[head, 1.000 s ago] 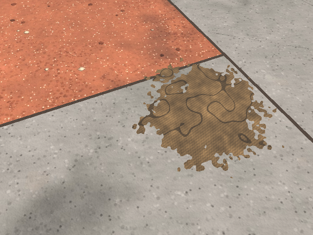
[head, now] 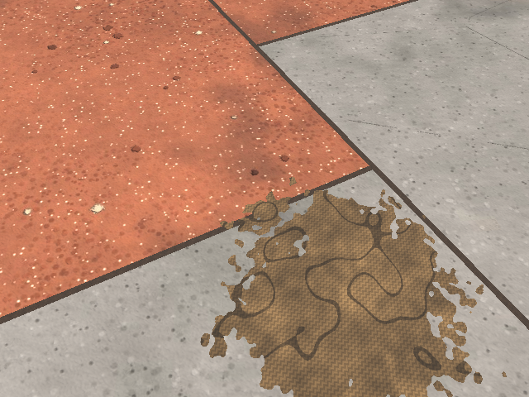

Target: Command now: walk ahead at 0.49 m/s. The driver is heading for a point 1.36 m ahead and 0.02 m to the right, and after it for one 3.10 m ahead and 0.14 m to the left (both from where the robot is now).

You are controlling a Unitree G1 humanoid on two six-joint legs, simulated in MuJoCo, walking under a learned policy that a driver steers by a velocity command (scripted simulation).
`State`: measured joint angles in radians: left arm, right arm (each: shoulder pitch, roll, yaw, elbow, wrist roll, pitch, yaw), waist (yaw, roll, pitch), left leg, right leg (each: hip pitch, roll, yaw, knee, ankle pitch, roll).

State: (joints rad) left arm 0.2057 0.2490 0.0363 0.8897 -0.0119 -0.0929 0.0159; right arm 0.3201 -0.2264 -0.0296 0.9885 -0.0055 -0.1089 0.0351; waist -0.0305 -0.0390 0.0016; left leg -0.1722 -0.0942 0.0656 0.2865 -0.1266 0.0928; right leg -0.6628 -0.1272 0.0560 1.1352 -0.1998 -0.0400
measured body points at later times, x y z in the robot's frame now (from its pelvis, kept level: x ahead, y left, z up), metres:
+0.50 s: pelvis +0.26 -0.08 +0.00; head +0.29 -0.10 +0.45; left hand +0.33 +0.18 -0.12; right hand +0.34 -0.35 -0.14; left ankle +0.26 +0.07 -0.67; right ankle +0.29 -0.16 -0.74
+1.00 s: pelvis +0.34 -0.06 -0.01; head +0.36 -0.05 +0.44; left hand +0.37 +0.19 -0.16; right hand +0.45 -0.30 -0.15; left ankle +0.38 +0.05 -0.74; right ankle +0.30 -0.16 -0.74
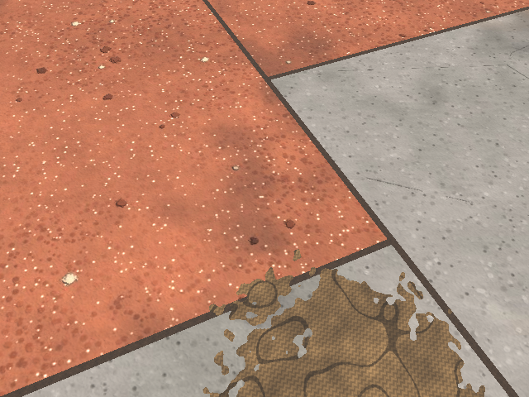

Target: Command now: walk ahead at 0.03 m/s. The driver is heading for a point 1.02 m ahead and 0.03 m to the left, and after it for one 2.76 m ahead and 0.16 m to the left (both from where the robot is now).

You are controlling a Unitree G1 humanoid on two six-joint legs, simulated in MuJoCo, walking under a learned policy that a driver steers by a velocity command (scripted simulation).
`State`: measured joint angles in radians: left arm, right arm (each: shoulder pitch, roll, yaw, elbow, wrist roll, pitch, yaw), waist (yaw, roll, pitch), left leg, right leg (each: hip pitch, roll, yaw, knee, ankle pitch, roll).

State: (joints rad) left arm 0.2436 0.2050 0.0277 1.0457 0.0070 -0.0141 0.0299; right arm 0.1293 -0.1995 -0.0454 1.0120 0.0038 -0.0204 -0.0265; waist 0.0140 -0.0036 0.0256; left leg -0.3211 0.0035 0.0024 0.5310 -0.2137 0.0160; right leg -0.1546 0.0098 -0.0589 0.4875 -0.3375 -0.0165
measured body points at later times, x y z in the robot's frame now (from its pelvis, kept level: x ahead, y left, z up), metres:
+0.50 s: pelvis -0.01 +0.00 +0.00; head +0.00 +0.00 +0.45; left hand -0.02 +0.23 -0.16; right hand +0.07 -0.24 -0.15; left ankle +0.04 +0.11 -0.73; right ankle -0.05 -0.11 -0.73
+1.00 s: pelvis +0.05 +0.03 +0.00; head +0.06 +0.05 +0.44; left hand -0.02 +0.28 -0.16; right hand +0.13 -0.23 -0.14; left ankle +0.08 +0.14 -0.73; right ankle -0.05 -0.11 -0.73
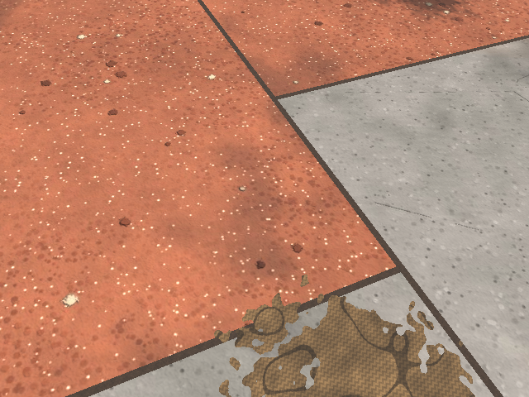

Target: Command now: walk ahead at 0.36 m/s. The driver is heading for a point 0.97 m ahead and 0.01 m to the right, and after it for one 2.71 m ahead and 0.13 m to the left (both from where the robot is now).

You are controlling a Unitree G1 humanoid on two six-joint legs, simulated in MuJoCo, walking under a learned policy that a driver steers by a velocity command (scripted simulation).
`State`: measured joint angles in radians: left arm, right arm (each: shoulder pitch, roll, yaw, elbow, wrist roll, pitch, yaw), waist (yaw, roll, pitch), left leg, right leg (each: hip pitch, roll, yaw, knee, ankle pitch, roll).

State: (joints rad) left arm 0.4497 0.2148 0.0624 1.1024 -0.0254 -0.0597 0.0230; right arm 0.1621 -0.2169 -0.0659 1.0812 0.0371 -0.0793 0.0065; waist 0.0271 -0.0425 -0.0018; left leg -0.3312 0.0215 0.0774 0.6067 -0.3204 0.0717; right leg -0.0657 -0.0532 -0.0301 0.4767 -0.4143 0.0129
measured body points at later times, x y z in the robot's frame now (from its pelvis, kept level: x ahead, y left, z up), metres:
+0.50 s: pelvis +0.24 -0.01 -0.01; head +0.28 +0.00 +0.44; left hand +0.48 +0.21 -0.11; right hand +0.13 -0.25 -0.15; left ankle +0.03 +0.11 -0.73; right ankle +0.41 -0.12 -0.72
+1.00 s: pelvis +0.53 -0.01 +0.01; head +0.55 +0.00 +0.46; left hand +0.49 +0.25 -0.14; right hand +0.73 -0.24 -0.10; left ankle +0.71 +0.14 -0.70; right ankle +0.41 -0.12 -0.73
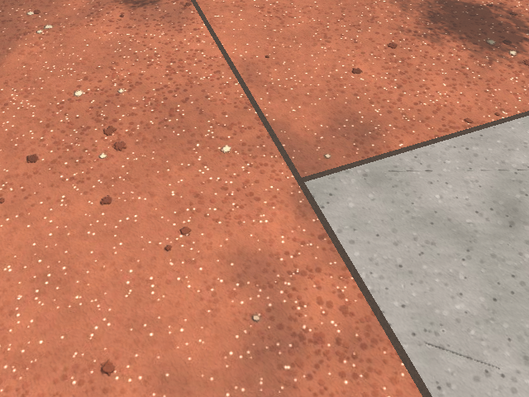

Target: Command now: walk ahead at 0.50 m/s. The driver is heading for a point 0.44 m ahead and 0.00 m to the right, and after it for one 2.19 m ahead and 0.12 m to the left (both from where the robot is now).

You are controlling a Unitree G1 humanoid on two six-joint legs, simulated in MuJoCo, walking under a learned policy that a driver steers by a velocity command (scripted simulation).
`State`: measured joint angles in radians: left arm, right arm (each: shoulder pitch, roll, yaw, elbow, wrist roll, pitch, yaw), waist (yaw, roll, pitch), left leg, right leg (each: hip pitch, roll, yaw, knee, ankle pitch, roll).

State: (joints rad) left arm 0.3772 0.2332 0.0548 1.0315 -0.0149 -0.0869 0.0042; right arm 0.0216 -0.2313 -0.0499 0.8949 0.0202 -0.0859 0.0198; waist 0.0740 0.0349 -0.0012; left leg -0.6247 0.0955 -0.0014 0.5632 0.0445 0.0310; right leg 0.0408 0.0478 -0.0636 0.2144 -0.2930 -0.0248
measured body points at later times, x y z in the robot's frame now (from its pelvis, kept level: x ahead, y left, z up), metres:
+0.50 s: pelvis +0.28 +0.04 +0.00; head +0.30 +0.04 +0.45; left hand +0.46 +0.27 -0.11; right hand +0.26 -0.23 -0.13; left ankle +0.19 +0.13 -0.74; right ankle +0.47 -0.13 -0.68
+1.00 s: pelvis +0.56 -0.05 +0.01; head +0.59 -0.05 +0.46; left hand +0.65 +0.21 -0.13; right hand +0.66 -0.32 -0.12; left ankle +0.76 +0.11 -0.68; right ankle +0.50 -0.11 -0.74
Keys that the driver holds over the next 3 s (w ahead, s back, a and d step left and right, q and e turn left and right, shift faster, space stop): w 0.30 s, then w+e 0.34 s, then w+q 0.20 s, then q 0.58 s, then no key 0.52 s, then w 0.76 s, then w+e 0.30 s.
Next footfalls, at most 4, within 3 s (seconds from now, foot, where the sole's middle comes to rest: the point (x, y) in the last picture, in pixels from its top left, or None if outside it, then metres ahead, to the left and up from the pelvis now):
0.08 left None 0.23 0.13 -0.78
0.64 right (340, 382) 0.54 -0.12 -0.78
1.14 left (281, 281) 0.81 0.05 -0.78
1.62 right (353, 282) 0.83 -0.16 -0.78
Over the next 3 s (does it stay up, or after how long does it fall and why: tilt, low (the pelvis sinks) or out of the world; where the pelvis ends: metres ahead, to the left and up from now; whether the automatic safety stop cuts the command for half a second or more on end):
stays up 1.13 0.09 0.00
